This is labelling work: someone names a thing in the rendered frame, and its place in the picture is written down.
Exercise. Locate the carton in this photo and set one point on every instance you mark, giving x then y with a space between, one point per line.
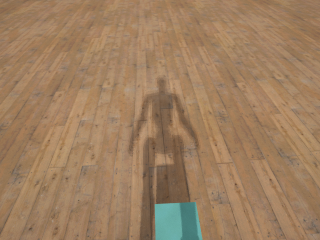
177 221

